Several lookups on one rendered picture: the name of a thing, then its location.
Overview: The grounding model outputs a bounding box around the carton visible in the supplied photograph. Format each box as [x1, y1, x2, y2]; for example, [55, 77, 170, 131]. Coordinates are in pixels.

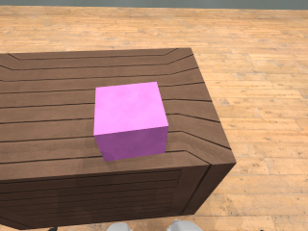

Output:
[93, 82, 168, 162]

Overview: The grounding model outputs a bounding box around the robot right thigh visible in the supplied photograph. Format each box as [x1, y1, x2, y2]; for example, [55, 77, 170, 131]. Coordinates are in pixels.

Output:
[167, 220, 203, 231]

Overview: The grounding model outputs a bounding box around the pedestal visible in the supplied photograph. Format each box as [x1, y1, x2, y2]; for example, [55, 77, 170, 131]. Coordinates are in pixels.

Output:
[0, 47, 237, 231]

